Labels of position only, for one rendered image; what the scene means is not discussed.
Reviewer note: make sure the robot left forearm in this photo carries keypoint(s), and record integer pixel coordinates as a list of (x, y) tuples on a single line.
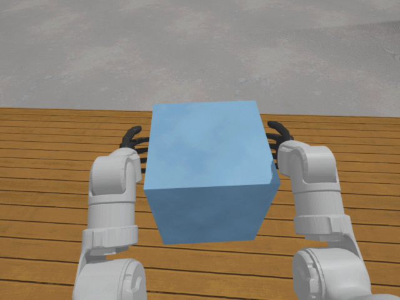
[(111, 225)]

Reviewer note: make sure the right robot hand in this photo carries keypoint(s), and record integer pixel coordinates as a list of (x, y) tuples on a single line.
[(284, 136)]

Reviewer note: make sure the robot left upper arm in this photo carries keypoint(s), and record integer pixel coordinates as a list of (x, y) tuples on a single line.
[(111, 279)]

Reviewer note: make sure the robot right upper arm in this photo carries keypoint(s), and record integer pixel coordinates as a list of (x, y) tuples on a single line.
[(332, 273)]

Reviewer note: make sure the carton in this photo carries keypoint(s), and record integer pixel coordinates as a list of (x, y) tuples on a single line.
[(210, 174)]

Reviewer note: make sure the left robot hand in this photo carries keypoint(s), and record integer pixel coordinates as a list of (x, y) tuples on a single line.
[(128, 142)]

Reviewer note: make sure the robot right forearm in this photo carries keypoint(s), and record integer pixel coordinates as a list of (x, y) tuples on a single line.
[(317, 198)]

